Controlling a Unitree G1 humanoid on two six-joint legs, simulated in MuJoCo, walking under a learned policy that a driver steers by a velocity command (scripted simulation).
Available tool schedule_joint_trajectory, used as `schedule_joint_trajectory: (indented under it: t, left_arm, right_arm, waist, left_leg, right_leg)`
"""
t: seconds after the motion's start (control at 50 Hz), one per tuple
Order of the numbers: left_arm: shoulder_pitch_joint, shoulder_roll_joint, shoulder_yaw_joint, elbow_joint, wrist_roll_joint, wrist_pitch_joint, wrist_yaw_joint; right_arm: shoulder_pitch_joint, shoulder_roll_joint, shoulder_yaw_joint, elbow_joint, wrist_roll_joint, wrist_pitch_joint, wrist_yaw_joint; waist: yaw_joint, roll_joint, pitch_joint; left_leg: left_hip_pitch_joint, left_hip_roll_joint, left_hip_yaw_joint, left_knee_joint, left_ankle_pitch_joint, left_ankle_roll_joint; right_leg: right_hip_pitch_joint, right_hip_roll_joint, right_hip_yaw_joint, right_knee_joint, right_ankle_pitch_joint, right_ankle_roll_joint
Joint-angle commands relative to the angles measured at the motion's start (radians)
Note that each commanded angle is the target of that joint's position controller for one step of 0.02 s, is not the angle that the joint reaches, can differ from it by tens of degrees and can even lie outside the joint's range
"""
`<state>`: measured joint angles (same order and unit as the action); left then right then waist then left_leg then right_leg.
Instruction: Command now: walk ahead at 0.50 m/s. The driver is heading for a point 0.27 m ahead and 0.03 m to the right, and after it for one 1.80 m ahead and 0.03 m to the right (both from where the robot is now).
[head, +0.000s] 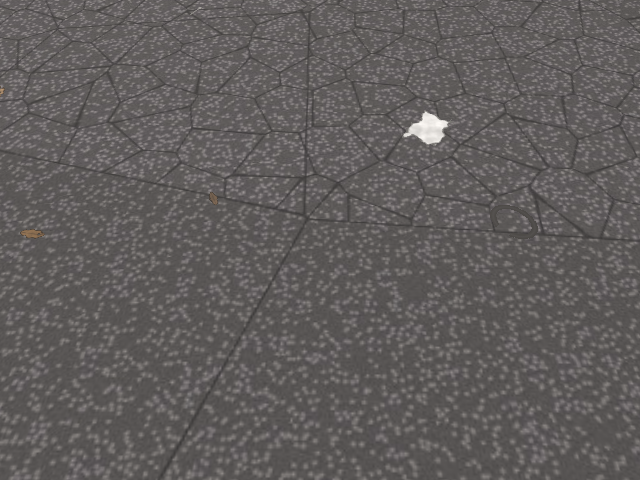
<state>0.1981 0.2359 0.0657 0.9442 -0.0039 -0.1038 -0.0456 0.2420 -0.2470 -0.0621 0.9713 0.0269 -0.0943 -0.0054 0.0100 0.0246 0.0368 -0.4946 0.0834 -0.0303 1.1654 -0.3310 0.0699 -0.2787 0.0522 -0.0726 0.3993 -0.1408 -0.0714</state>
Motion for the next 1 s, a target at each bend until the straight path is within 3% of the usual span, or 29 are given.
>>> schedule_joint_trajectory:
  t: [0.02, 0.08, 0.12, 0.18, 0.3, 0.34, 0.36, 0.38, 0.4, 0.42, 0.44, 0.46, 0.48, 0.5, 0.52, 0.56, 0.62, 0.7, 0.76, 0.82, 0.86, 0.88, 0.9, 0.92, 0.94, 0.96, 0.98, 1.0]
  left_arm:
    - [-0.021, 0.117, 0.019, -0.046, 0.003, -0.020, 0.014]
    - [0.039, 0.158, 0.033, -0.029, 0.008, -0.018, 0.037]
    - [0.074, 0.140, 0.028, -0.012, -0.008, -0.022, 0.050]
    - [0.124, 0.155, 0.033, 0.012, -0.018, -0.015, 0.058]
    - [0.191, 0.161, 0.040, 0.037, -0.017, 0.010, 0.069]
    - [0.185, 0.186, 0.047, 0.029, -0.012, 0.025, 0.067]
    - [0.168, 0.184, 0.045, 0.025, -0.013, 0.032, 0.062]
    - [0.164, 0.151, 0.033, 0.016, -0.010, 0.032, 0.055]
    - [0.205, 0.070, 0.009, 0.006, 0.008, 0.023, 0.047]
    - [0.330, 0.017, -0.008, 0.016, -0.009, -0.007, 0.041]
    - [0.256, 0.082, 0.001, -0.023, -0.049, -0.034, 0.046]
    - [0.104, 0.141, 0.012, -0.057, -0.066, -0.042, 0.056]
    - [0.047, 0.152, 0.015, -0.070, -0.050, -0.034, 0.069]
    - [0.056, 0.152, 0.025, -0.059, -0.027, -0.022, 0.076]
    - [0.075, 0.134, 0.027, -0.055, -0.012, -0.008, 0.073]
    - [0.080, 0.086, 0.023, -0.057, -0.007, 0.011, 0.070]
    - [-0.015, 0.074, 0.022, -0.097, -0.001, 0.018, 0.065]
    - [-0.171, 0.041, 0.007, -0.142, -0.006, 0.012, 0.044]
    - [-0.268, 0.034, -0.001, -0.171, -0.014, 0.012, 0.029]
    - [-0.343, 0.044, -0.006, -0.204, -0.016, 0.003, 0.011]
    - [-0.322, 0.066, 0.000, -0.207, -0.016, -0.003, 0.003]
    - [-0.271, 0.090, 0.010, -0.195, -0.014, -0.004, 0.003]
    - [-0.154, 0.125, 0.028, -0.163, -0.012, -0.005, 0.006]
    - [0.041, 0.174, 0.050, -0.108, -0.005, -0.003, 0.014]
    - [0.210, 0.261, 0.072, -0.076, 0.014, 0.002, 0.024]
    - [0.233, 0.224, 0.056, -0.061, -0.002, 0.013, 0.026]
    - [0.163, 0.170, 0.038, -0.068, -0.013, 0.016, 0.028]
    - [0.062, 0.137, 0.027, -0.092, -0.009, 0.014, 0.031]
  right_arm:
    - [0.039, -0.052, -0.020, -0.052, -0.005, 0.015, -0.010]
    - [-0.049, -0.058, -0.024, -0.081, -0.024, 0.013, -0.001]
    - [-0.124, -0.071, -0.030, -0.101, -0.019, -0.004, 0.008]
    - [-0.239, -0.040, -0.012, -0.130, -0.016, -0.013, 0.024]
    - [-0.324, -0.076, -0.004, -0.170, 0.001, -0.005, 0.063]
    - [-0.274, -0.099, -0.009, -0.155, 0.005, -0.007, 0.066]
    - [-0.169, -0.121, -0.023, -0.121, 0.003, -0.011, 0.065]
    - [0.013, -0.169, -0.047, -0.054, -0.007, -0.015, 0.061]
    - [0.169, -0.231, -0.058, -0.012, -0.025, -0.013, 0.052]
    - [0.193, -0.269, -0.058, -0.013, -0.023, -0.002, 0.051]
    - [0.253, -0.260, -0.063, 0.006, -0.003, 0.006, 0.052]
    - [0.167, -0.200, -0.050, -0.018, -0.007, -0.001, 0.046]
    - [0.052, -0.161, -0.033, -0.052, -0.021, -0.005, 0.044]
    - [-0.032, -0.122, -0.017, -0.073, -0.037, -0.017, 0.045]
    - [-0.056, -0.108, -0.016, -0.072, -0.041, -0.023, 0.046]
    - [-0.015, -0.102, -0.015, -0.043, -0.036, -0.024, 0.035]
    - [0.052, -0.129, -0.021, -0.017, -0.029, -0.018, 0.009]
    - [0.107, -0.124, -0.017, 0.003, -0.018, -0.007, -0.008]
    - [0.177, -0.121, -0.015, 0.033, -0.014, 0.003, -0.012]
    - [0.216, -0.128, -0.020, 0.057, -0.017, 0.020, -0.014]
    - [0.196, -0.145, -0.027, 0.053, -0.019, 0.028, -0.016]
    - [0.179, -0.157, -0.031, 0.048, -0.019, 0.030, -0.017]
    - [0.153, -0.160, -0.030, 0.042, -0.018, 0.035, -0.016]
    - [0.117, -0.146, -0.022, 0.024, -0.022, 0.034, -0.012]
    - [0.191, -0.067, 0.002, 0.007, -0.033, 0.019, -0.004]
    - [0.242, -0.027, 0.020, 0.028, -0.022, -0.006, 0.012]
    - [0.152, -0.125, -0.008, 0.007, 0.003, -0.026, 0.019]
    - [0.053, -0.149, -0.014, -0.026, 0.021, -0.033, 0.018]
  waist:
    - [-0.041, -0.071, -0.033]
    - [-0.023, -0.056, -0.027]
    - [-0.004, -0.058, -0.008]
    - [0.041, -0.071, 0.018]
    - [0.056, -0.067, 0.053]
    - [0.026, -0.062, 0.033]
    - [-0.030, -0.036, -0.022]
    - [-0.099, 0.000, -0.134]
    - [-0.119, 0.166, -0.281]
    - [-0.061, 0.323, -0.360]
    - [-0.110, 0.256, -0.386]
    - [-0.116, 0.141, -0.233]
    - [-0.083, 0.052, -0.150]
    - [-0.036, 0.030, -0.114]
    - [-0.007, 0.066, -0.098]
    - [0.009, 0.068, -0.074]
    - [-0.007, 0.034, -0.049]
    - [-0.049, 0.032, -0.012]
    - [-0.081, 0.028, 0.022]
    - [-0.088, 0.024, 0.052]
    - [-0.054, 0.041, 0.024]
    - [-0.020, 0.063, -0.020]
    - [0.047, 0.074, -0.092]
    - [0.132, 0.063, -0.205]
    - [0.134, -0.104, -0.374]
    - [0.112, -0.262, -0.481]
    - [0.117, -0.182, -0.339]
    - [0.091, -0.121, -0.195]
  left_leg:
    - [-0.091, 0.081, -0.041, -0.125, 0.079, -0.012]
    - [-0.141, 0.082, -0.033, -0.286, 0.290, -0.036]
    - [-0.166, 0.064, -0.032, -0.430, 0.473, -0.037]
    - [-0.052, 0.015, 0.013, -0.617, 0.600, -0.044]
    - [-0.115, 0.035, -0.041, -0.708, 0.457, -0.010]
    - [-0.035, 0.018, -0.013, -0.722, 0.329, 0.004]
    - [0.110, -0.010, 0.022, -0.761, 0.323, 0.024]
    - [0.369, -0.028, 0.050, -0.713, 0.345, 0.046]
    - [0.674, 0.147, -0.129, -0.596, 0.505, 0.093]
    - [0.913, 0.292, -0.469, -0.617, 0.558, 0.232]
    - [0.912, 0.344, -0.659, -0.792, 0.198, 0.278]
    - [0.790, 0.301, -0.579, -0.844, 0.121, 0.235]
    - [0.633, 0.267, -0.477, -0.866, 0.185, 0.197]
    - [0.486, 0.233, -0.386, -0.877, 0.303, 0.180]
    - [0.415, 0.201, -0.330, -0.887, 0.399, 0.163]
    - [0.349, 0.150, -0.215, -0.927, 0.512, 0.145]
    - [0.384, 0.140, -0.145, -0.962, 0.641, 0.144]
    - [0.387, 0.076, -0.036, -0.998, 0.638, 0.078]
    - [0.466, 0.093, -0.034, -1.002, 0.565, 0.079]
    - [0.601, 0.147, -0.051, -0.949, 0.613, 0.104]
    - [0.644, 0.163, -0.048, -0.879, 0.787, 0.097]
    - [0.645, 0.160, -0.043, -0.818, 0.952, 0.089]
    - [0.620, 0.134, -0.021, -0.692, 1.082, 0.074]
    - [0.462, 0.091, -0.001, -0.479, 1.008, 0.047]
    - [0.094, -0.039, 0.047, -0.093, 0.563, -0.011]
    - [-0.130, -0.160, -0.035, 0.165, -0.224, -0.035]
    - [-0.243, -0.090, -0.098, 0.231, -0.217, -0.015]
    - [-0.261, -0.036, -0.067, 0.197, -0.126, -0.006]
  right_leg:
    - [0.054, -0.285, 0.279, -0.283, 0.074, -0.190]
    - [0.089, -0.270, 0.212, -0.292, 0.135, -0.182]
    - [0.117, -0.238, 0.165, -0.263, 0.127, -0.150]
    - [0.065, -0.213, 0.116, -0.239, 0.046, -0.125]
    - [0.225, -0.309, 0.179, -0.038, -0.042, -0.096]
    - [0.238, -0.314, 0.189, 0.058, 0.048, -0.078]
    - [0.222, -0.273, 0.156, 0.193, 0.164, -0.060]
    - [0.131, -0.205, 0.112, 0.405, 0.212, -0.037]
    - [-0.117, -0.138, 0.049, 0.774, -0.195, 0.007]
    - [-0.441, -0.005, 0.106, 1.052, -0.530, 0.055]
    - [-0.577, -0.037, 0.172, 1.071, -0.458, 0.050]
    - [-0.635, -0.096, 0.155, 1.061, -0.369, 0.035]
    - [-0.605, -0.141, 0.128, 1.023, -0.276, 0.032]
    - [-0.519, -0.182, 0.155, 0.910, -0.157, 0.031]
    - [-0.451, -0.202, 0.161, 0.849, -0.124, 0.032]
    - [-0.393, -0.206, 0.142, 0.731, -0.086, 0.046]
    - [-0.446, -0.199, 0.124, 0.544, 0.037, 0.068]
    - [-0.378, -0.146, 0.066, 0.271, 0.259, 0.049]
    - [-0.384, -0.121, 0.053, 0.173, 0.281, 0.037]
    - [-0.451, -0.110, 0.052, 0.129, 0.188, 0.011]
    - [-0.382, -0.081, 0.033, 0.105, 0.105, -0.016]
    - [-0.278, -0.049, 0.009, 0.108, 0.069, -0.031]
    - [-0.103, -0.018, -0.012, 0.088, 0.085, -0.056]
    - [0.204, -0.070, 0.050, 0.119, 0.155, -0.102]
    - [0.624, -0.324, 0.411, 0.128, 0.127, -0.232]
    - [0.771, -0.470, 0.790, -0.029, 0.027, -0.337]
    - [0.663, -0.428, 0.715, -0.075, -0.098, -0.282]
    - [0.481, -0.389, 0.562, -0.113, -0.098, -0.238]
